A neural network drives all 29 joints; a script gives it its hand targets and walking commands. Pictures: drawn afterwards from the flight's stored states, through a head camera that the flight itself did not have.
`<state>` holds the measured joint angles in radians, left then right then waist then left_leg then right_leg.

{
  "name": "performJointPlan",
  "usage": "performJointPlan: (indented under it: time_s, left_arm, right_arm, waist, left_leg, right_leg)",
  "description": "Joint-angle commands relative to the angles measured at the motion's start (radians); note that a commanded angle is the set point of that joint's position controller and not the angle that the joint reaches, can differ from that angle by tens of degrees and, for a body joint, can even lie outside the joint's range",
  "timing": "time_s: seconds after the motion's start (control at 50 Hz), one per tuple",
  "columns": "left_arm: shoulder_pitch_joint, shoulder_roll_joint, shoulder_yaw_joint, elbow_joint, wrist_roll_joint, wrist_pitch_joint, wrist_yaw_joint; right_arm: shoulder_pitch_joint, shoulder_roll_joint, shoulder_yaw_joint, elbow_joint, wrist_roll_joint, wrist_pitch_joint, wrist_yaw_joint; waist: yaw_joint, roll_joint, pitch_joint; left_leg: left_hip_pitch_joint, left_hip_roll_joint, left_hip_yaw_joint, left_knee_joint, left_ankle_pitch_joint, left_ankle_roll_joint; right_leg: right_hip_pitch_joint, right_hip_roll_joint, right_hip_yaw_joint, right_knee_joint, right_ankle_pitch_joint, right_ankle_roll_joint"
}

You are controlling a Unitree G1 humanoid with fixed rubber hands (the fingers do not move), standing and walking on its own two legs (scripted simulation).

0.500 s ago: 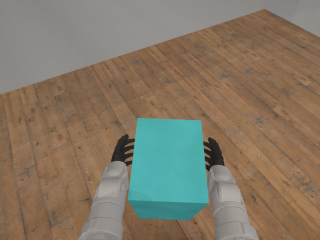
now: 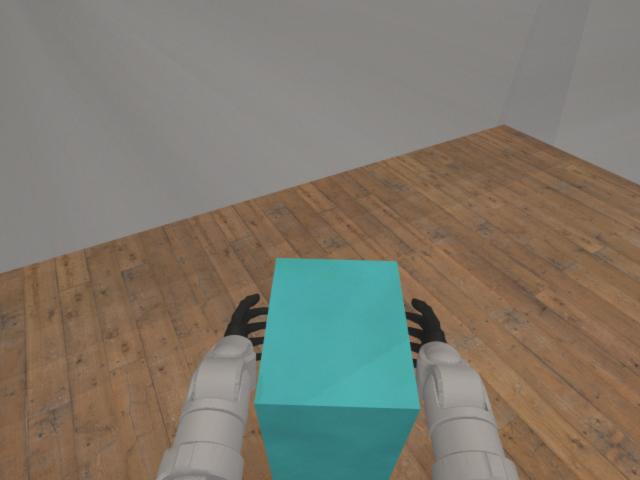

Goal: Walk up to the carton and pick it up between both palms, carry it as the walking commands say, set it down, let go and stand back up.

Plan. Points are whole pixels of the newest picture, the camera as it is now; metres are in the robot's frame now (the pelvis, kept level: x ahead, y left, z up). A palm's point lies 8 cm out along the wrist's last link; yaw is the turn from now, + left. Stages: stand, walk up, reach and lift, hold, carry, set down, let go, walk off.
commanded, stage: reach and lift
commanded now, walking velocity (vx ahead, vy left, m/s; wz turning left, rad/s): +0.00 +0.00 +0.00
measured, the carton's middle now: (332, 380) +0.30 +0.00 -0.03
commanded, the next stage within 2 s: hold in 1.18 s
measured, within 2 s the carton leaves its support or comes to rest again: neither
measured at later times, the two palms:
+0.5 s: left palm (235, 343) +0.30 +0.12 +0.06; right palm (436, 348) +0.30 -0.13 +0.06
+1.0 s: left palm (237, 343) +0.30 +0.12 +0.06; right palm (437, 352) +0.30 -0.13 +0.05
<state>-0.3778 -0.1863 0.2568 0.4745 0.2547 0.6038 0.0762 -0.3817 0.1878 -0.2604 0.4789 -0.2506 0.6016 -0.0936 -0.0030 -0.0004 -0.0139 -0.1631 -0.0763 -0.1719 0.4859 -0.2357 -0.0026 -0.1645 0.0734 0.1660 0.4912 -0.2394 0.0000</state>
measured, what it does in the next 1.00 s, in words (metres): stands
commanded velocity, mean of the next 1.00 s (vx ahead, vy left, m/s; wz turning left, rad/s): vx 0.00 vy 0.00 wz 0.00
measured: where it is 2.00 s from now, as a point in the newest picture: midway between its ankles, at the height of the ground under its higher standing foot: outside the picture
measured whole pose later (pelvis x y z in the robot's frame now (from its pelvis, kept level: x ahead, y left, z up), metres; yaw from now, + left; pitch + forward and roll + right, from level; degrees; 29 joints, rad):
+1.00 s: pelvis +0.00 +0.00 +0.00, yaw +0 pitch -9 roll +0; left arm -0.39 -0.19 0.24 0.40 0.26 0.73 0.08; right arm -0.38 0.19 -0.25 0.39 -0.25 0.72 -0.08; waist -0.01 0.00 0.03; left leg -0.08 -0.07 -0.16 0.46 -0.23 0.00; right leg -0.08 0.06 0.14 0.46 -0.23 0.00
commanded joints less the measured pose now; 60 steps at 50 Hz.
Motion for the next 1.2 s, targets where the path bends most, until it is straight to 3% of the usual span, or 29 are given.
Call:
performJointPlan:
  time_s: [0.0, 0.16, 0.3, 0.44, 0.74, 0.96, 1.18]
  left_arm:
    - [-0.583, -1.047, -0.543, -0.029, -0.222, 0.002, -0.231]
    - [-0.641, -1.02, -0.501, -0.016, -0.21, 0.065, -0.236]
    - [-0.727, -1.017, -0.454, 0.018, -0.2, 0.067, -0.237]
    - [-0.743, -1.04, -0.464, 0.013, -0.212, 0.066, -0.229]
    - [-0.635, -1.035, -0.538, -0.084, -0.235, 0.075, -0.219]
    - [-0.555, -1.035, -0.532, -0.095, -0.237, 0.09, -0.225]
    - [-0.55, -1.043, -0.532, -0.104, -0.239, 0.099, -0.239]
  right_arm:
    - [-0.566, 1.064, 0.534, -0.023, 0.223, 0.012, 0.247]
    - [-0.632, 1.048, 0.497, -0.012, 0.218, 0.081, 0.252]
    - [-0.724, 1.046, 0.46, 0.034, 0.21, 0.087, 0.248]
    - [-0.73, 1.042, 0.451, 0.037, 0.212, 0.079, 0.246]
    - [-0.629, 1.022, 0.531, -0.076, 0.246, 0.081, 0.249]
    - [-0.572, 1.016, 0.547, -0.115, 0.252, 0.097, 0.255]
    - [-0.558, 1.042, 0.542, -0.116, 0.253, 0.105, 0.262]
  waist:
    - [-0.001, 0.008, -0.26]
    - [-0.007, 0.0, -0.182]
    - [0.001, -0.005, -0.178]
    - [-0.004, -0.002, -0.218]
    - [-0.006, 0.004, -0.248]
    - [0.0, -0.002, -0.236]
    - [-0.002, -0.003, -0.218]
  left_leg:
    - [0.101, 0.0, 0.064, -0.076, 0.155, -0.001]
    - [0.081, 0.004, 0.067, -0.102, 0.031, 0.003]
    - [0.051, 0.003, 0.078, -0.085, -0.038, 0.005]
    - [0.078, 0.003, 0.074, -0.072, 0.016, 0.001]
    - [0.123, 0.002, 0.062, -0.079, 0.155, -0.006]
    - [0.135, -0.001, 0.06, -0.088, 0.185, -0.005]
    - [0.119, -0.004, 0.065, -0.092, 0.134, 0.0]
  right_leg:
    - [0.091, 0.008, -0.076, -0.073, 0.166, 0.005]
    - [0.091, -0.005, -0.081, -0.104, 0.059, 0.011]
    - [0.086, -0.011, -0.074, -0.098, -0.015, 0.008]
    - [0.097, -0.007, -0.077, -0.087, 0.035, 0.003]
    - [0.133, 0.001, -0.077, -0.082, 0.17, 0.007]
    - [0.138, 0.003, -0.073, -0.09, 0.193, 0.009]
    - [0.132, -0.001, -0.072, -0.095, 0.152, 0.007]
